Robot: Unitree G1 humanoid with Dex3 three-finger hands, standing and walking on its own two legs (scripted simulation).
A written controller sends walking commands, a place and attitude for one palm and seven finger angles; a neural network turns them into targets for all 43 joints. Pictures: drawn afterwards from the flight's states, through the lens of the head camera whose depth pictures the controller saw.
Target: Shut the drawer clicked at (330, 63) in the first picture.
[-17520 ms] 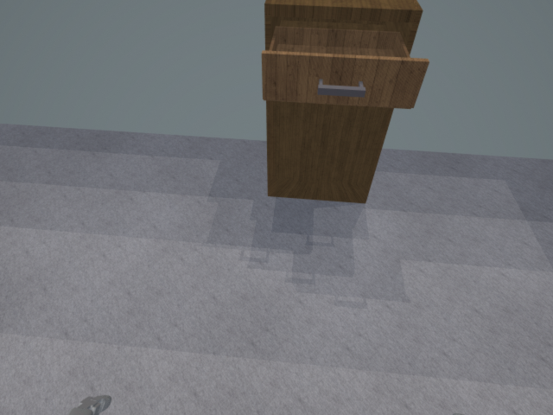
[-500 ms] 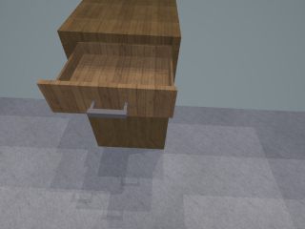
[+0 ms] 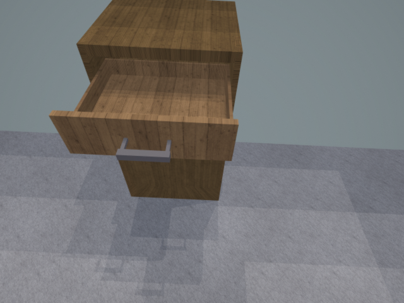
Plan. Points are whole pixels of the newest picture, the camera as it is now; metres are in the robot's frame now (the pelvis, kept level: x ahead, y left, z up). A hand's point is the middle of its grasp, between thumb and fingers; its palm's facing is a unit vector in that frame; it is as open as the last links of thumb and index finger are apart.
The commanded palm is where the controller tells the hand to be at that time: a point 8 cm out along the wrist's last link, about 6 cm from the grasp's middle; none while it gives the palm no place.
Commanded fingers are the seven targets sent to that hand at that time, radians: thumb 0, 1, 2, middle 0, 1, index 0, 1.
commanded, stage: shuffle to correct the standing spot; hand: left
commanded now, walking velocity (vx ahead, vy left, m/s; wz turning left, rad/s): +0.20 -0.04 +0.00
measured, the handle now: (145, 149) +0.46 +0.17 +0.01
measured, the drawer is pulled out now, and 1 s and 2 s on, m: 0.28 0.28 0.28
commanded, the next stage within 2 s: come to a stop and stand still in 0.70 s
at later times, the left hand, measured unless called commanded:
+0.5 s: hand out of the picture +0.04 +0.15 -0.19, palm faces +0.01 -0.99 -0.16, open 7.4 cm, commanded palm none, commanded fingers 0.00 0.90 0.90 -0.20 -0.30 -0.20 -0.30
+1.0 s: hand (164, 298) +0.17 +0.10 -0.19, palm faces +0.09 -0.98 -0.15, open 7.3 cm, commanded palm none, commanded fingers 0.00 0.90 0.90 -0.20 -0.30 -0.20 -0.30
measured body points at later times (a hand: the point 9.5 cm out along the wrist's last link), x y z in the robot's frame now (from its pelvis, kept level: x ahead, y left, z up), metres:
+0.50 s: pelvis +0.08 -0.01 -0.02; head +0.10 -0.01 +0.43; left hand +0.04 +0.20 -0.18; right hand +0.06 -0.23 -0.17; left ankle +0.02 +0.09 -0.74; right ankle -0.02 -0.11 -0.69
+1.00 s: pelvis +0.18 -0.07 -0.01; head +0.20 -0.05 +0.44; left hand +0.17 +0.15 -0.18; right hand +0.26 -0.31 -0.15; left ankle +0.23 +0.04 -0.74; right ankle +0.17 -0.18 -0.74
